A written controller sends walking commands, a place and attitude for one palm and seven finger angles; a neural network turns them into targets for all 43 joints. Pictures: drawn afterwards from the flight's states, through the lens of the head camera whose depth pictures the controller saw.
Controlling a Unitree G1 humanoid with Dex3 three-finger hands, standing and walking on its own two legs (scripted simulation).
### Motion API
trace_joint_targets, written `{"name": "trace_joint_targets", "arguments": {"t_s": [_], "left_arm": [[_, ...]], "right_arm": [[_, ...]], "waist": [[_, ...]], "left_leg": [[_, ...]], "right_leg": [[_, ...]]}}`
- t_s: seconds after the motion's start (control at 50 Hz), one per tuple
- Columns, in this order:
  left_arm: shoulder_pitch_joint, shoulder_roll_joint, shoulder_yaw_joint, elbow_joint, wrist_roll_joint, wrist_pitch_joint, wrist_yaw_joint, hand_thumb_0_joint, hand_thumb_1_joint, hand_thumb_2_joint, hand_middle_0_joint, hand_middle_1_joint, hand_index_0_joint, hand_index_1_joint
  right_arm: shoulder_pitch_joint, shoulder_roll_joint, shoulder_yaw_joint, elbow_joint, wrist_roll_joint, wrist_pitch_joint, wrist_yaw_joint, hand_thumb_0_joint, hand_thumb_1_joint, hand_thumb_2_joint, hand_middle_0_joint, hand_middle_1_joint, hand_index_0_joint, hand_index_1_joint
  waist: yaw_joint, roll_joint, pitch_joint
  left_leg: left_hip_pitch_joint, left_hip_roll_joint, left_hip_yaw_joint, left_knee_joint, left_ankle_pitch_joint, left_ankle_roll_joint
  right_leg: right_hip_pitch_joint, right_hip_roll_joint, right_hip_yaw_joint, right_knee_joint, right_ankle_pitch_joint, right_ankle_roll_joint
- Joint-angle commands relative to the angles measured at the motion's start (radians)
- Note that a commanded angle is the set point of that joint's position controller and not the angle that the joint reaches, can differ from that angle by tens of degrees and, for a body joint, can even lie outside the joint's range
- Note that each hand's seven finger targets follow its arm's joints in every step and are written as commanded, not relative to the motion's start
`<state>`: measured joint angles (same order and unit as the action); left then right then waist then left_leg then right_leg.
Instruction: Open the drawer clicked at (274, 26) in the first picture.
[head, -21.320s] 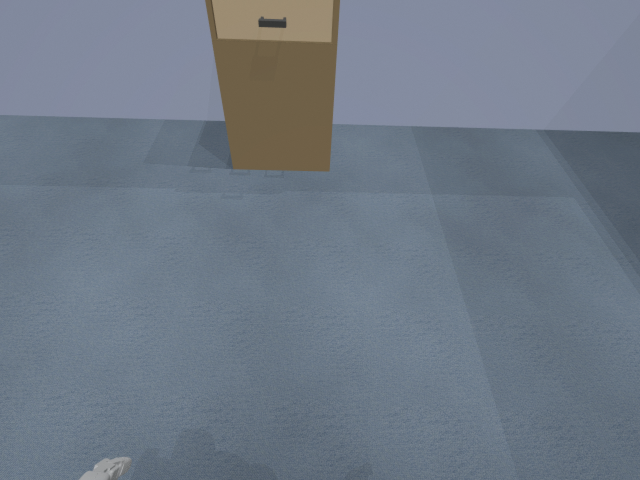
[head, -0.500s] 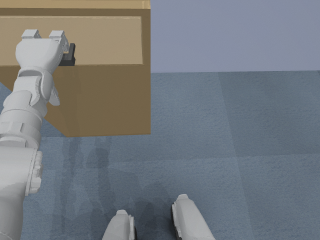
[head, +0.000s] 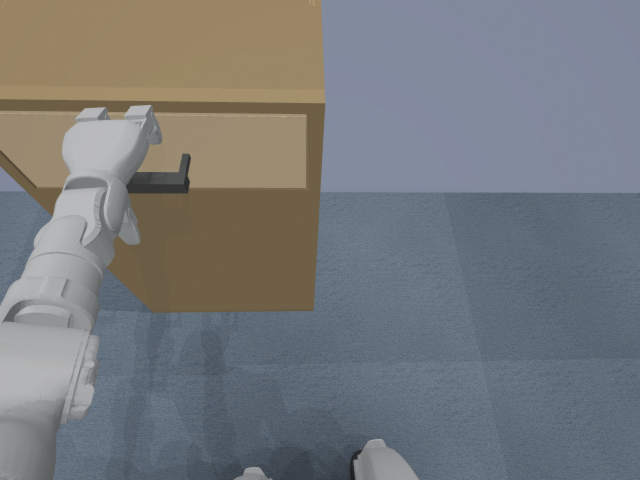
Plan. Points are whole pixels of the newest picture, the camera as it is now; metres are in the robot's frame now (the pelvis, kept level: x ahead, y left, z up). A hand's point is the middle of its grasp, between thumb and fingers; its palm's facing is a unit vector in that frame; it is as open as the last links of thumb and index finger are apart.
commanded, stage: lift the fingers back up to retry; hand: left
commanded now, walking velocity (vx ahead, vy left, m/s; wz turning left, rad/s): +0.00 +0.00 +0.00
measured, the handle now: (154, 171) +0.55 +0.22 -0.01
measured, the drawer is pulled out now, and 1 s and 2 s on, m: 0.00 0.00 0.00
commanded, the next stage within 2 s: re-aim the fingers above the handle in 0.22 s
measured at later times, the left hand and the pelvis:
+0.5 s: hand (132, 178) +0.49 +0.22 +0.05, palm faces +0.00 -0.01 -1.00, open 13.8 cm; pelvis +0.00 -0.01 +0.00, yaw +1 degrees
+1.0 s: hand (119, 178) +0.49 +0.23 +0.05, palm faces -0.02 +0.03 -1.00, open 13.8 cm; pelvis -0.01 -0.01 +0.00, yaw -1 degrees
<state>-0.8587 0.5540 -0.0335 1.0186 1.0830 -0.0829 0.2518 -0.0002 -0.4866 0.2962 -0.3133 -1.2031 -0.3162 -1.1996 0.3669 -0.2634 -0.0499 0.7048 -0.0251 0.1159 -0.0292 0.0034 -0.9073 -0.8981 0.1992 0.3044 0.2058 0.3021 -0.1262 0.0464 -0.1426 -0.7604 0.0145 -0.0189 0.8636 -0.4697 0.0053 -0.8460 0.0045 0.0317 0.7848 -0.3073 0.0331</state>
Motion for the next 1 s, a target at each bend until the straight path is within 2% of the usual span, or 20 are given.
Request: {"name": "trace_joint_targets", "arguments": {"t_s": [0.0, 0.02, 0.06, 0.08, 0.12, 0.18, 0.26, 0.32, 0.34, 0.46, 0.5, 0.56, 0.64, 0.66, 0.7, 0.74, 0.78, 0.86, 0.9, 0.98], "left_arm": [[-0.415, 0.226, 0.067, -0.254, -0.013, -0.017, 0.011, 0.000, -0.500, 0.300, -0.300, -1.200, -0.300, -1.200], [-0.405, 0.220, 0.063, -0.274, -0.016, -0.024, 0.004, 0.000, -0.500, 0.300, -0.300, -1.200, -0.300, -1.200], [-0.348, 0.207, 0.066, -0.223, -0.027, -0.030, -0.007, 0.000, -0.500, 0.300, -0.300, -1.200, -0.300, -1.200], [-0.311, 0.191, 0.051, -0.163, -0.018, -0.026, -0.008, 0.000, -0.500, 0.300, -0.300, -1.200, -0.300, -1.200], [-0.306, 0.200, 0.053, -0.132, -0.005, -0.020, -0.005, 0.000, -0.500, 0.300, -0.300, -1.200, -0.300, -1.200], [-0.348, 0.232, 0.070, -0.171, 0.011, -0.039, 0.013, 0.000, -0.500, 0.300, -0.300, -1.200, -0.300, -1.200], [-0.422, 0.225, 0.079, -0.273, 0.009, -0.084, 0.035, 0.000, -0.500, 0.300, -0.300, -1.200, -0.300, -1.200], [-0.460, 0.180, 0.055, -0.314, 0.013, -0.099, 0.060, 0.000, -0.500, 0.300, -0.300, -1.200, -0.300, -1.200], [-0.454, 0.224, 0.094, -0.305, 0.016, -0.097, 0.071, 0.000, -0.500, 0.300, -0.300, -1.200, -0.300, -1.200], [-0.453, 0.227, 0.090, -0.189, 0.023, -0.012, 0.107, 0.000, -0.500, 0.300, -0.300, -1.200, -0.300, -1.200], [-0.431, 0.212, 0.066, -0.144, 0.030, 0.021, 0.097, 0.000, -0.500, 0.300, -0.300, -1.200, -0.300, -1.200], [-0.451, 0.191, 0.035, -0.103, 0.023, 0.045, 0.060, 0.000, -0.500, 0.300, -0.300, -1.200, -0.300, -1.200], [-0.466, 0.197, 0.022, -0.126, 0.009, 0.009, 0.009, 0.000, -0.500, 0.300, -0.300, -1.200, -0.300, -1.200], [-0.459, 0.232, 0.057, -0.135, 0.002, -0.013, 0.002, 0.000, -0.500, 0.300, -0.300, -1.200, -0.300, -1.200], [-0.454, 0.275, 0.083, -0.141, 0.008, -0.047, -0.003, 0.000, -0.500, 0.300, -0.300, -1.200, -0.300, -1.200], [-0.460, 0.284, 0.090, -0.149, 0.013, -0.070, 0.010, 0.000, -0.500, 0.300, -0.300, -1.200, -0.300, -1.200], [-0.458, 0.345, 0.142, -0.161, 0.027, -0.087, 0.040, 0.000, -0.500, 0.300, -0.300, -1.200, -0.300, -1.200], [-0.438, 0.378, 0.173, -0.158, 0.030, -0.066, 0.083, 0.000, -0.500, 0.300, -0.300, -1.200, -0.300, -1.200], [-0.403, 0.364, 0.161, -0.147, 0.035, -0.039, 0.091, 0.000, -0.500, 0.300, -0.300, -1.200, -0.300, -1.200], [-0.427, 0.254, 0.069, -0.164, 0.023, -0.015, 0.060, 0.000, -0.500, 0.300, -0.300, -1.200, -0.300, -1.200]], "right_arm": [[0.132, -0.164, -0.069, -0.055, 0.004, -0.002, -0.011, 0.000, -0.900, -0.900, 0.200, 0.300, 0.200, 0.300], [0.126, -0.160, -0.066, -0.062, 0.003, -0.001, -0.011, 0.000, -0.900, -0.900, 0.200, 0.300, 0.200, 0.300], [0.123, -0.159, -0.066, -0.061, 0.004, 0.007, -0.008, 0.000, -0.900, -0.900, 0.200, 0.300, 0.200, 0.300], [0.116, -0.158, -0.061, -0.057, 0.006, 0.010, -0.009, 0.000, -0.900, -0.900, 0.200, 0.300, 0.200, 0.300], [0.101, -0.164, -0.057, -0.065, 0.012, 0.015, -0.009, 0.000, -0.900, -0.900, 0.200, 0.300, 0.200, 0.300], [0.094, -0.161, -0.058, -0.074, 0.009, 0.011, -0.010, 0.000, -0.900, -0.900, 0.200, 0.300, 0.200, 0.300], [0.100, -0.154, -0.070, -0.078, -0.002, -0.002, -0.010, 0.000, -0.900, -0.900, 0.200, 0.300, 0.200, 0.300], [0.107, -0.147, -0.080, -0.065, -0.010, -0.015, -0.004, 0.000, -0.900, -0.900, 0.200, 0.300, 0.200, 0.300], [0.110, -0.152, -0.082, -0.057, -0.012, -0.014, -0.003, 0.000, -0.900, -0.900, 0.200, 0.300, 0.200, 0.300], [0.096, -0.159, -0.070, -0.042, -0.009, -0.006, 0.007, 0.000, -0.900, -0.900, 0.200, 0.300, 0.200, 0.300], [0.093, -0.158, -0.065, -0.045, -0.003, -0.002, 0.009, 0.000, -0.900, -0.900, 0.200, 0.300, 0.200, 0.300], [0.094, -0.161, -0.064, -0.054, 0.006, -0.002, 0.001, 0.000, -0.900, -0.900, 0.200, 0.300, 0.200, 0.300], [0.093, -0.160, -0.059, -0.070, 0.009, -0.012, -0.019, 0.000, -0.900, -0.900, 0.200, 0.300, 0.200, 0.300], [0.094, -0.163, -0.059, -0.068, 0.007, -0.014, -0.025, 0.000, -0.900, -0.900, 0.200, 0.300, 0.200, 0.300], [0.094, -0.163, -0.054, -0.066, 0.007, -0.017, -0.032, 0.000, -0.900, -0.900, 0.200, 0.300, 0.200, 0.300], [0.095, -0.160, -0.053, -0.066, 0.005, -0.023, -0.033, 0.000, -0.900, -0.900, 0.200, 0.300, 0.200, 0.300], [0.095, -0.163, -0.052, -0.062, -0.001, -0.029, -0.031, 0.000, -0.900, -0.900, 0.200, 0.300, 0.200, 0.300], [0.092, -0.168, -0.053, -0.062, -0.006, -0.030, -0.017, 0.000, -0.900, -0.900, 0.200, 0.300, 0.200, 0.300], [0.097, -0.174, -0.055, -0.064, -0.003, -0.028, -0.012, 0.000, -0.900, -0.900, 0.200, 0.300, 0.200, 0.300], [0.118, -0.170, -0.069, -0.061, 0.002, -0.032, -0.012, 0.000, -0.900, -0.900, 0.200, 0.300, 0.200, 0.300]], "waist": [[0.007, 0.071, -0.465], [0.015, 0.083, -0.467], [0.016, 0.042, -0.423], [0.010, 0.000, -0.354], [0.013, -0.036, -0.292], [0.022, 0.010, -0.336], [0.015, 0.052, -0.449], [0.003, 0.094, -0.497], [0.009, 0.088, -0.505], [0.003, 0.039, -0.446], [0.010, 0.041, -0.426], [-0.011, -0.012, -0.396], [-0.014, -0.019, -0.392], [-0.010, -0.046, -0.408], [-0.001, -0.024, -0.397], [0.000, -0.003, -0.386], [0.016, -0.005, -0.403], [0.030, 0.036, -0.453], [0.036, 0.043, -0.472], [0.005, 0.039, -0.503]], "left_leg": [[0.328, -0.016, 0.023, -0.098, 0.675, 0.010], [0.337, -0.016, 0.024, -0.104, 0.700, 0.010], [0.302, -0.020, 0.031, -0.112, 0.684, 0.013], [0.257, -0.022, 0.034, -0.122, 0.623, 0.016], [0.209, -0.027, 0.039, -0.143, 0.523, 0.017], [0.223, -0.033, 0.045, -0.143, 0.513, 0.019], [0.297, -0.029, 0.035, -0.111, 0.620, 0.014], [0.353, -0.023, 0.025, -0.083, 0.699, 0.005], [0.359, -0.021, 0.020, -0.078, 0.714, 0.000], [0.259, -0.032, 0.032, -0.098, 0.584, 0.010], [0.247, -0.034, 0.038, -0.114, 0.542, 0.010], [0.220, -0.036, 0.047, -0.131, 0.461, 0.020], [0.206, -0.041, 0.052, -0.146, 0.393, 0.031], [0.199, -0.041, 0.050, -0.144, 0.390, 0.033], [0.178, -0.044, 0.051, -0.140, 0.375, 0.032], [0.164, -0.044, 0.051, -0.134, 0.367, 0.031], [0.135, -0.047, 0.051, -0.120, 0.368, 0.032], [0.128, -0.049, 0.060, -0.102, 0.412, 0.028], [0.147, -0.045, 0.061, -0.103, 0.431, 0.024], [0.217, -0.037, 0.060, -0.108, 0.470, 0.024]], "right_leg": [[0.338, 0.049, -0.069, -0.065, 0.385, -0.060], [0.355, 0.048, -0.071, -0.068, 0.396, -0.060], [0.376, 0.045, -0.065, -0.078, 0.414, -0.061], [0.362, 0.045, -0.068, -0.082, 0.391, -0.059], [0.351, 0.043, -0.068, -0.089, 0.345, -0.062], [0.366, 0.039, -0.056, -0.085, 0.348, -0.068], [0.363, 0.041, -0.055, -0.060, 0.387, -0.066], [0.319, 0.042, -0.063, -0.044, 0.395, -0.061], [0.317, 0.043, -0.064, -0.040, 0.395, -0.061], [0.341, 0.040, -0.064, -0.049, 0.369, -0.063], [0.348, 0.041, -0.064, -0.057, 0.353, -0.064], [0.369, 0.038, -0.056, -0.083, 0.330, -0.061], [0.395, 0.033, -0.041, -0.099, 0.309, -0.055], [0.415, 0.030, -0.038, -0.097, 0.313, -0.055], [0.406, 0.028, -0.033, -0.087, 0.305, -0.055], [0.383, 0.029, -0.031, -0.081, 0.291, -0.056], [0.388, 0.028, -0.028, -0.063, 0.289, -0.054], [0.398, 0.028, -0.031, -0.039, 0.326, -0.057], [0.393, 0.032, -0.038, -0.037, 0.333, -0.057], [0.391, 0.037, -0.043, -0.062, 0.355, -0.053]]}}
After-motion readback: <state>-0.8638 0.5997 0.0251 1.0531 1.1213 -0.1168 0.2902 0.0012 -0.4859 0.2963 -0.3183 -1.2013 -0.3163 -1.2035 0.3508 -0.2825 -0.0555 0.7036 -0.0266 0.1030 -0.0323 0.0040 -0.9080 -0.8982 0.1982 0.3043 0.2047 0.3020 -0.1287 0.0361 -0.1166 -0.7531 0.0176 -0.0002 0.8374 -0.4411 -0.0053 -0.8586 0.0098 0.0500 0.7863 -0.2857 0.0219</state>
